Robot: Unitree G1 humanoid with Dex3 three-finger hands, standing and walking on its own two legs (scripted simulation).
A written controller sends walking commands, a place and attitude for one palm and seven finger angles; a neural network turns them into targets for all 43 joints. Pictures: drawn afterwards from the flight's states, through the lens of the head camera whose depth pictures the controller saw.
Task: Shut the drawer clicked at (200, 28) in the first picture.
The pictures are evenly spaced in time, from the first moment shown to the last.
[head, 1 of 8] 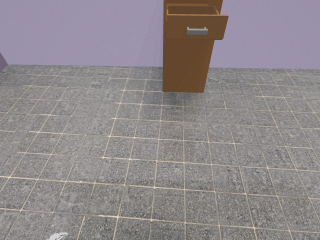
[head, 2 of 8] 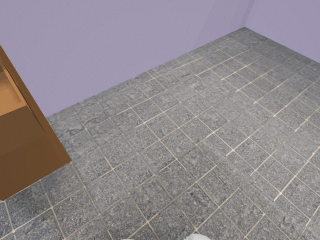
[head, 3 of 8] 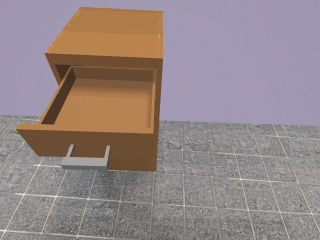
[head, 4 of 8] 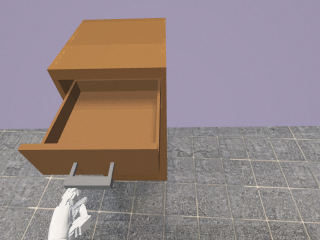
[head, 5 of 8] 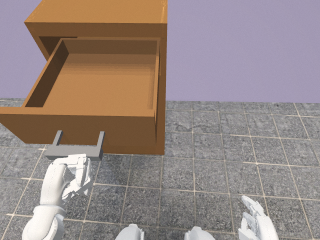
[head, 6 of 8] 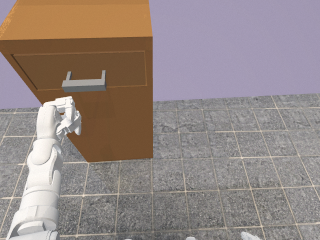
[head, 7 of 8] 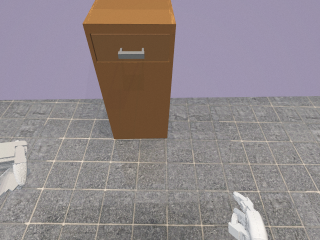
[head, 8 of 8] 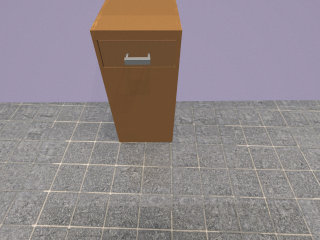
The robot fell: no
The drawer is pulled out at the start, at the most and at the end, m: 0.30 0.30 0.00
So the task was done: yes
